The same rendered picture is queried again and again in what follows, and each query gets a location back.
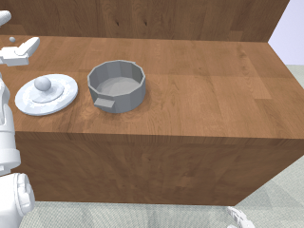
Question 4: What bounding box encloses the left robot forearm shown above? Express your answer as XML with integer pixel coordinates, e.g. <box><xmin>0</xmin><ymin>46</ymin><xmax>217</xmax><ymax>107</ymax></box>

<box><xmin>0</xmin><ymin>72</ymin><xmax>21</xmax><ymax>176</ymax></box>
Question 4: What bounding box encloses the robot left hand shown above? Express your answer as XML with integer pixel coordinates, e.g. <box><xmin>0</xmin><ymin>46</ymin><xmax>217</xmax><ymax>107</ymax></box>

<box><xmin>0</xmin><ymin>10</ymin><xmax>40</xmax><ymax>67</ymax></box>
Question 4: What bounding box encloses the knob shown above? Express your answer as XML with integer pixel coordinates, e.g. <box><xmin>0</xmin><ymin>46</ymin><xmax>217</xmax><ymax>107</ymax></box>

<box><xmin>34</xmin><ymin>76</ymin><xmax>51</xmax><ymax>91</ymax></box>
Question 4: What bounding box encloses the lid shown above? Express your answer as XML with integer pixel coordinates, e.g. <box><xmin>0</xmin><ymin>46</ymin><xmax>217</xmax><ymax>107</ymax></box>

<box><xmin>14</xmin><ymin>74</ymin><xmax>78</xmax><ymax>116</ymax></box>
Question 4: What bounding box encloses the robot left upper arm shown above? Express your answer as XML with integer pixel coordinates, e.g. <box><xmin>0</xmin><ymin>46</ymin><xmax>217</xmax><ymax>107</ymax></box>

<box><xmin>0</xmin><ymin>173</ymin><xmax>35</xmax><ymax>228</ymax></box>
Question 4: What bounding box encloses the table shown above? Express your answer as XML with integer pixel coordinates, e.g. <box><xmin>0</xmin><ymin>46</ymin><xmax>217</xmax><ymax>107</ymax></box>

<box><xmin>0</xmin><ymin>0</ymin><xmax>304</xmax><ymax>206</ymax></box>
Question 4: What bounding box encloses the robot right hand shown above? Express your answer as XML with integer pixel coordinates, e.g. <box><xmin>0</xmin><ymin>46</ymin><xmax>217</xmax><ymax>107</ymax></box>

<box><xmin>227</xmin><ymin>206</ymin><xmax>256</xmax><ymax>228</ymax></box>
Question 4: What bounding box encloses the pot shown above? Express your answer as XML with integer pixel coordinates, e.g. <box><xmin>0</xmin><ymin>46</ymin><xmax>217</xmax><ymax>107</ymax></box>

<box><xmin>87</xmin><ymin>60</ymin><xmax>146</xmax><ymax>113</ymax></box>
